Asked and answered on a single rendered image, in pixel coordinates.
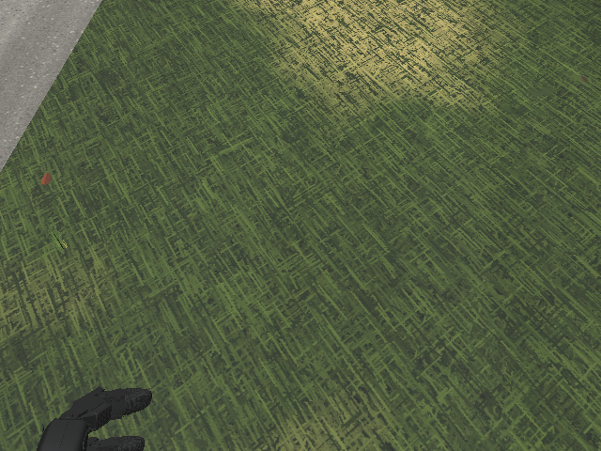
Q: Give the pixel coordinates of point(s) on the robot left hand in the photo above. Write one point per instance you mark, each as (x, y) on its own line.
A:
(89, 413)

